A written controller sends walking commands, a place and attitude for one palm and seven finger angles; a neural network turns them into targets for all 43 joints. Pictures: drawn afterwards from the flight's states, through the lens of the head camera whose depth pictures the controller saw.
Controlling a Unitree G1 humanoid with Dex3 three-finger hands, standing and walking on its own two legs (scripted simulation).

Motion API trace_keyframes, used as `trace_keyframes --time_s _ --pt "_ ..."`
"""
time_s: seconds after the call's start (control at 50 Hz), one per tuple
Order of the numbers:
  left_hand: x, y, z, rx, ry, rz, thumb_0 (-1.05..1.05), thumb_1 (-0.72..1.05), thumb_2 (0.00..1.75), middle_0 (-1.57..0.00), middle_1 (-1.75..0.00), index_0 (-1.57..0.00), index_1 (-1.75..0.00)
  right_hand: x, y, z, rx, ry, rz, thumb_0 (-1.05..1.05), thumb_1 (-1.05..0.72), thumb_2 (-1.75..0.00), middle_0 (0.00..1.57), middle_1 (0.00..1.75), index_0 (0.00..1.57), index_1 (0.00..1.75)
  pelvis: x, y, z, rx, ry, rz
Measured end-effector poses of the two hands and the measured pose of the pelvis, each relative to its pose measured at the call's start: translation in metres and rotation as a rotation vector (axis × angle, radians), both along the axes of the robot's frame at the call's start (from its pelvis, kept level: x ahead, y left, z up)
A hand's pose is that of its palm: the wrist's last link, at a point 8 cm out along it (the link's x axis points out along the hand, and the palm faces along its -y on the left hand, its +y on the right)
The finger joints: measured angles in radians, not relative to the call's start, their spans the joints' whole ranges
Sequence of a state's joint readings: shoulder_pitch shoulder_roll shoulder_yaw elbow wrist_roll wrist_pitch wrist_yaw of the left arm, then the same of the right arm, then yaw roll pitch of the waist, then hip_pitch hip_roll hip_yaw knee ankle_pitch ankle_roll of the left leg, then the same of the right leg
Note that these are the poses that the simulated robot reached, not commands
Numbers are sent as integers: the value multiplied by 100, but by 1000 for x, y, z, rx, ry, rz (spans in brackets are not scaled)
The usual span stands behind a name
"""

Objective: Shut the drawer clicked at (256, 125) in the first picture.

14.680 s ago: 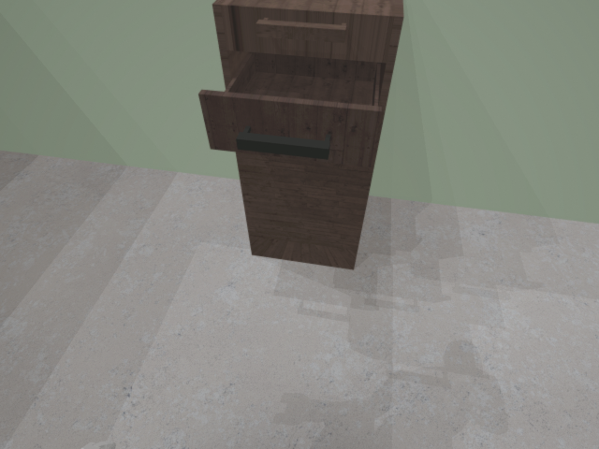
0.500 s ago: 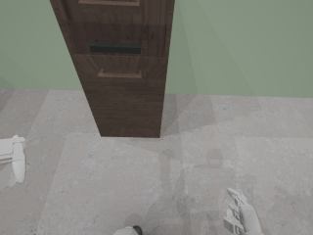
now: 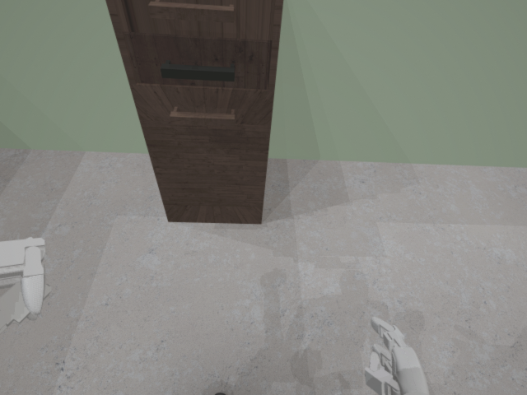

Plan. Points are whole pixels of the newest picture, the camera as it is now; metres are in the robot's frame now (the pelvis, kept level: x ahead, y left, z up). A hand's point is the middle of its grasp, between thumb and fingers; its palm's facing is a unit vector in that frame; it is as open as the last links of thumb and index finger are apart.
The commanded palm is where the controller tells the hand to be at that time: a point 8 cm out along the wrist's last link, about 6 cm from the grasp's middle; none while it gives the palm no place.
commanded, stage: stop stepping back and stand still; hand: left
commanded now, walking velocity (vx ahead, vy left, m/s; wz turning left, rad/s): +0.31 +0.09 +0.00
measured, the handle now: (199, 68) +0.91 +0.24 +0.02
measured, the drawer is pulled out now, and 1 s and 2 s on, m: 0.00 0.00 0.00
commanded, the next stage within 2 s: let the arm hang, fingers relaxed in 0.58 s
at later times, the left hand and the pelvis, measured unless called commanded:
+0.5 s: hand (14, 366) +0.12 +0.23 +0.17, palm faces +0.40 -0.82 -0.41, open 3.2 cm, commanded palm +0.07 +0.27 +0.18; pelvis -0.06 -0.01 -0.01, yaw +1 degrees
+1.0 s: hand out of the picture -0.04 +0.19 -0.17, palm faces +0.04 -0.98 -0.21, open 3.2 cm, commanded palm none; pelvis -0.08 +0.00 +0.00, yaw +2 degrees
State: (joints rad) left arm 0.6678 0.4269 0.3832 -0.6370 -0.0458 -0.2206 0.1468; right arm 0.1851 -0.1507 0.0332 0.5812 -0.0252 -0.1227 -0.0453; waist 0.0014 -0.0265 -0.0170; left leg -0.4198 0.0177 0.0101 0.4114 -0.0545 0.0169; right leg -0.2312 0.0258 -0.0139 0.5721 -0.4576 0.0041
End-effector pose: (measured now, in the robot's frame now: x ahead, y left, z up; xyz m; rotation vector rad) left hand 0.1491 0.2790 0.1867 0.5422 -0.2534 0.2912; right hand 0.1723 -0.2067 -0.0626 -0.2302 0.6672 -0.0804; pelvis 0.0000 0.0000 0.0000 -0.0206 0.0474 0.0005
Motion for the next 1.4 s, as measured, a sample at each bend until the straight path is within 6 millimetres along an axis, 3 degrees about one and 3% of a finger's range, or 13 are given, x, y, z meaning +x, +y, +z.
trace_keyframes --time_s 0.08,0.16,0.3,0.48,0.68,0.72,0.8,0.88,0.96,1.08,1.18,1.28,1.4 --pt "-23 -10 -2 0 7 -1 1 88 89 -141 -159 -141 -160 -38 -14 -12 -5 48 -19 1 -90 -90 20 30 21 30 -26 -6 -2 6 -19 -15" --pt "-39 -7 1 -37 -56 29 1 88 89 -141 -159 -141 -160 -76 -33 -13 -46 99 -80 2 -90 -90 20 30 21 30 -33 -7 0 16 -28 -3" --pt "-53 3 -5 -32 -82 61 1 88 89 -141 -159 -141 -160 -111 -52 -16 -94 78 -157 2 -91 -90 20 30 20 30 -48 -2 -5 28 -58 9" --pt "-69 -11 -4 -27 -74 40 1 88 89 -141 -159 -141 -160 -115 -44 -22 -44 86 -101 2 -91 -90 20 30 20 30 -60 -9 -5 10 -68 14" --pt "-69 5 -9 -33 -35 76 1 88 89 -141 -159 -141 -160 -86 -18 -8 -17 16 -47 2 -91 -90 20 30 20 30 -62 -2 0 17 -68 10" --pt "-58 9 -33 -38 71 58 1 89 90 -141 -159 -141 -160 -78 -16 -15 8 21 6 2 -91 -90 20 30 20 30 -65 0 -2 11 -54 23" --pt "-50 17 -154 -205 565 130 0 90 90 -137 -156 -137 -156 -79 -23 -38 18 127 29 1 -90 -90 20 30 21 30 -74 5 -7 12 -54 31" --pt "-95 -7 -262 -366 1022 175 0 90 90 -127 -146 -127 -147 -106 -34 -47 -7 239 -8 1 -91 -90 20 30 21 30 -79 4 -8 17 -70 29" --pt "-164 -42 -320 -476 1347 186 1 90 89 -113 -133 -113 -133 -153 -46 -52 -49 398 -59 1 -91 -90 20 30 20 30 -82 2 -4 13 -78 27" --pt "-248 -26 -331 -535 1550 363 1 90 89 -91 -111 -91 -112 -226 -54 -59 -79 664 -112 1 -91 -90 20 30 20 30 -83 -1 2 4 -72 40" --pt "-287 -12 -321 -513 1655 451 1 90 89 -72 -89 -72 -90 -262 -50 -65 -55 780 -145 1 -91 -90 20 30 20 30 -81 0 4 7 -75 40" --pt "-289 -6 -314 -489 1669 482 1 90 89 -53 -67 -53 -67 -270 -42 -72 -18 804 -155 1 -91 -90 20 30 20 30 -79 1 5 12 -81 35" --pt "-254 -8 -313 -475 1592 444 0 90 89 -33 -44 -33 -45 -253 -34 -79 18 754 -147 1 -91 -90 20 30 20 30 -77 0 5 18 -87 29"
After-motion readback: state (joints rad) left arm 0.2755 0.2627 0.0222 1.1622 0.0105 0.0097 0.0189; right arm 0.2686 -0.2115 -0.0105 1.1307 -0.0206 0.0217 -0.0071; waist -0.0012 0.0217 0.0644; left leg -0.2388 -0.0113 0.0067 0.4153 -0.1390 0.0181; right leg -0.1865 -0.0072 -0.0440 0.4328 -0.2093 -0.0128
